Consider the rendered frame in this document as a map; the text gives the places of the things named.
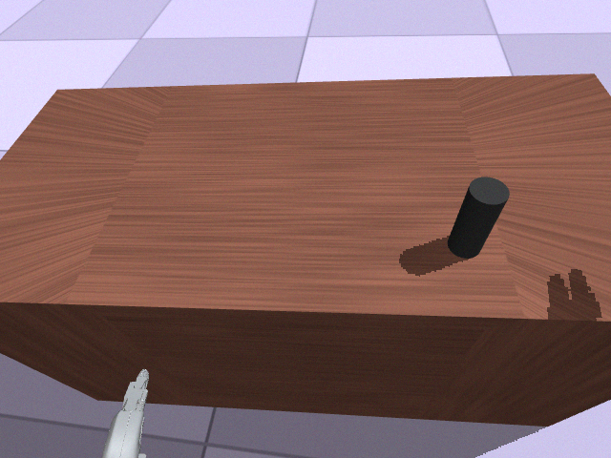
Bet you can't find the left robot hand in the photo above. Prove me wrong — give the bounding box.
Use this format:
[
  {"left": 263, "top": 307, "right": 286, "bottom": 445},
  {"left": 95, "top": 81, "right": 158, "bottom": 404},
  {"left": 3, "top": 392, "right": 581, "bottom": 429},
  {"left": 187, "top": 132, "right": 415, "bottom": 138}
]
[{"left": 101, "top": 369, "right": 149, "bottom": 458}]

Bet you can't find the can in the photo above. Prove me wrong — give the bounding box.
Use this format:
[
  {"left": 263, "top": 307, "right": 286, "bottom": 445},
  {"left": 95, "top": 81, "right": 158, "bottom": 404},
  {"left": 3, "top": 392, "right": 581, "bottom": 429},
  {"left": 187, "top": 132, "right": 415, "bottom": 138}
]
[{"left": 448, "top": 177, "right": 510, "bottom": 259}]

